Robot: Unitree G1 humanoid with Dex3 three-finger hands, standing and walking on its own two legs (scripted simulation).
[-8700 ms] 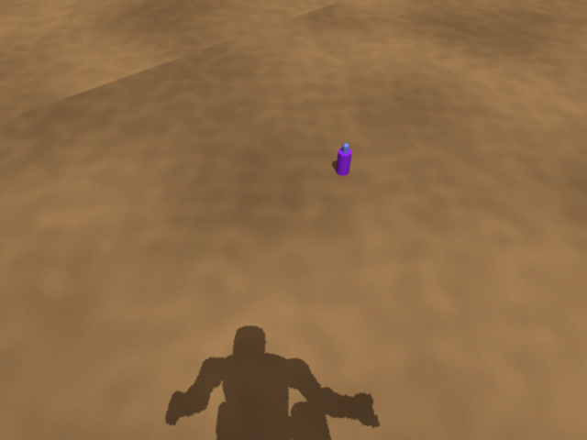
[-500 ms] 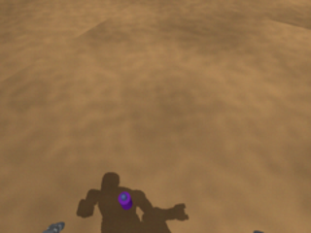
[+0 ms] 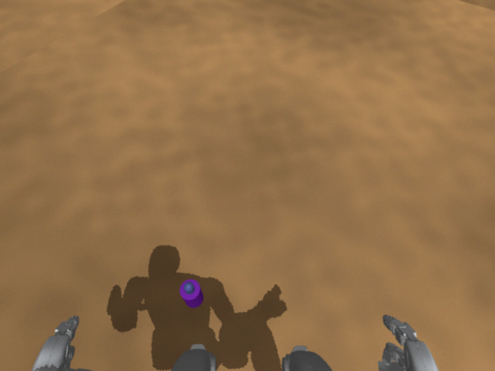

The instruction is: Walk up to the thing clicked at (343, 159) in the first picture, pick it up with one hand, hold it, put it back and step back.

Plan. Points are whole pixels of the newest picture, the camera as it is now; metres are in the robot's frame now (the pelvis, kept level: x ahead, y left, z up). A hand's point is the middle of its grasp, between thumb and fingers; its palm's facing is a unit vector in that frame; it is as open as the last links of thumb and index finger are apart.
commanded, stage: go down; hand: left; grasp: from the side
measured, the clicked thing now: (191, 292) +0.38 +0.18 -0.63
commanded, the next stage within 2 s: none
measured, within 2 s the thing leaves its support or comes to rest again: neither
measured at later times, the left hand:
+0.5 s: hand (92, 338) +0.20 +0.30 -0.19, palm faces +0.11 -0.96 -0.25, open 17.4 cm
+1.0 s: hand (97, 304) +0.27 +0.34 -0.27, palm faces +0.12 -0.97 -0.19, open 17.3 cm
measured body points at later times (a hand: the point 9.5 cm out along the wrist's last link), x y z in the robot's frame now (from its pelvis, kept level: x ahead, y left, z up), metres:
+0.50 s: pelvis -0.02 -0.01 -0.09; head +0.12 +0.02 +0.33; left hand +0.19 +0.35 -0.17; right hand +0.17 -0.26 -0.18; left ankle +0.01 +0.12 -0.68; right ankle +0.01 -0.14 -0.68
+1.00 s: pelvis -0.07 -0.01 -0.22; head +0.13 +0.03 +0.18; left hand +0.26 +0.39 -0.26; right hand +0.09 -0.28 -0.33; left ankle +0.01 +0.12 -0.68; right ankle +0.01 -0.14 -0.68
